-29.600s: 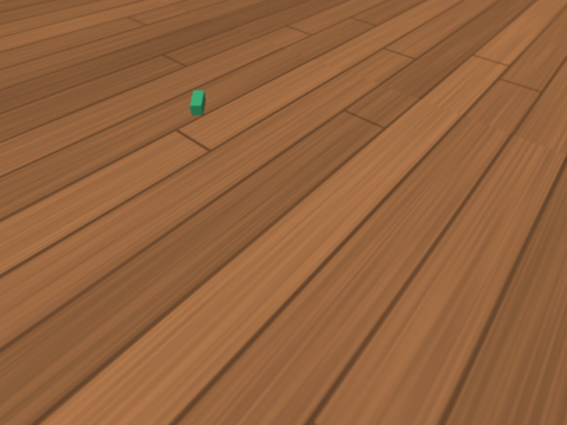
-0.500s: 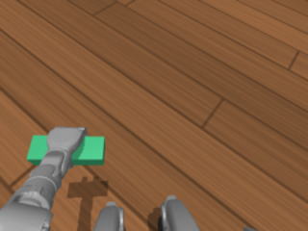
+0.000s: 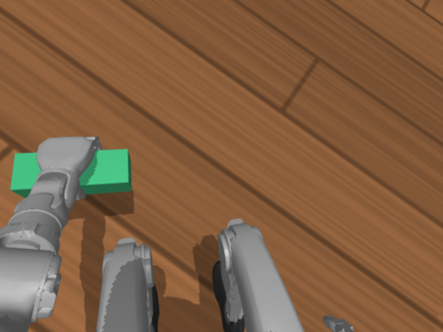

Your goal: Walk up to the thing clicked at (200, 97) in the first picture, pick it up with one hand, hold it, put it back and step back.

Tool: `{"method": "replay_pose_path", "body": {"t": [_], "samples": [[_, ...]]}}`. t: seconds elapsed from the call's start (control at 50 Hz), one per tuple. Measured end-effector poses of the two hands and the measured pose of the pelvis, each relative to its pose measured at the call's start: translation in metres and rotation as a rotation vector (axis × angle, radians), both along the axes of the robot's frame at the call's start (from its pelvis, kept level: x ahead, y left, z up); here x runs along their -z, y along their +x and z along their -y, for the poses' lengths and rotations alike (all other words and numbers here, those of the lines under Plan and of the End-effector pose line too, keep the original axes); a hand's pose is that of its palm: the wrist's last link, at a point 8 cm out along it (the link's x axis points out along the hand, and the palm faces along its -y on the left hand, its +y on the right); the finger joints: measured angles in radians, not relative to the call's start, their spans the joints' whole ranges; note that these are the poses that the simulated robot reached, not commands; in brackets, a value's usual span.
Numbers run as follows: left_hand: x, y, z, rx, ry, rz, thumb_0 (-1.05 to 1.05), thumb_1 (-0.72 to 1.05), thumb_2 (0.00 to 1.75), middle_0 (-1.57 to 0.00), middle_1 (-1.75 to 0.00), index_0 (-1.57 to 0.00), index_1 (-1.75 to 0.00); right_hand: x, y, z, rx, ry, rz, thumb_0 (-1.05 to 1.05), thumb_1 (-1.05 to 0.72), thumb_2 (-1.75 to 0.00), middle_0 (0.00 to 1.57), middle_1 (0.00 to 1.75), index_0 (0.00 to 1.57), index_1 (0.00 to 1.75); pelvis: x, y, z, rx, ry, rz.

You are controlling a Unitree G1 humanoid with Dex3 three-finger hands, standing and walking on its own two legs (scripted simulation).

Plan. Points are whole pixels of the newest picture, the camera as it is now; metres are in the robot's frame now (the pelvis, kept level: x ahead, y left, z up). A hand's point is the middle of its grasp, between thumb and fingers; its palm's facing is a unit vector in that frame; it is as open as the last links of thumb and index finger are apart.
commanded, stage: crouch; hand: left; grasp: from above
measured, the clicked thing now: (77, 173) +0.45 +0.20 -0.20
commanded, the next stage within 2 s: lower in 0.94 s
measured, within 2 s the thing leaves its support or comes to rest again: rests again in 1.88 s
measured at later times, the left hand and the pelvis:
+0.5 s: hand (92, 170) +0.48 +0.19 -0.27, palm faces -0.50 -0.01 -0.87, open 10.3 cm; pelvis +0.00 +0.00 -0.08, yaw -2 degrees
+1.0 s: hand (96, 168) +0.50 +0.19 -0.32, palm faces -0.47 -0.01 -0.88, open 10.3 cm; pelvis -0.01 +0.00 -0.12, yaw -4 degrees
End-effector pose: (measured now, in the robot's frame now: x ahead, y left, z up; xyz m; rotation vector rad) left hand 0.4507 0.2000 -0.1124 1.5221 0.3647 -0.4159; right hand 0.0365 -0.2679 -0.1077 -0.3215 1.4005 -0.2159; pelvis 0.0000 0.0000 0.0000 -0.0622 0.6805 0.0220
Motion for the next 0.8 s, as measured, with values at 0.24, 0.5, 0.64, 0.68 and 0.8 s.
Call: {"method": "replay_pose_path", "body": {"t": [0.24,0.5,0.64,0.68,0.8], "samples": [[0.052,0.025,0.001,-0.039,0.007,0.025,-0.01,-0.09,0.65,-0.65,-0.7,-0.67,-0.65,0.032,0.008,0.007,-0.051,0.003,-0.022,0.0,-0.91,-0.9,0.2,0.3,0.2,0.3,0.039,0.002,0.002,0.007,-0.016,-0.025],[0.1,0.036,0.007,-0.028,0.004,-0.02,-0.01,-0.09,0.65,-0.65,-0.7,-0.67,-0.65,0.064,-0.029,0.002,-0.015,0.04,-0.108,0.0,-0.92,-0.9,0.2,0.3,0.2,0.3,0.076,-0.002,0.002,0.017,-0.021,-0.014],[0.12,0.038,0.012,-0.018,-0.007,-0.017,-0.01,-0.09,0.65,-0.65,-0.7,-0.67,-0.65,0.077,-0.047,0.002,-0.014,0.047,-0.144,0.0,-0.92,-0.9,0.2,0.3,0.2,0.3,0.094,-0.007,0.005,0.025,-0.022,0.0],[0.124,0.04,0.013,-0.017,-0.008,-0.008,-0.01,-0.09,0.65,-0.65,-0.7,-0.67,-0.65,0.08,-0.05,0.002,-0.016,0.046,-0.15,0.0,-0.92,-0.9,0.2,0.3,0.2,0.3,0.099,-0.007,0.006,0.027,-0.023,0.005],[0.132,0.047,0.011,-0.028,0.002,0.01,-0.01,-0.09,0.64,-0.65,-0.7,-0.66,-0.65,0.088,-0.055,0.003,-0.029,0.043,-0.156,0.0,-0.92,-0.9,0.2,0.3,0.2,0.3,0.11,-0.009,0.006,0.033,-0.031,0.016]]}}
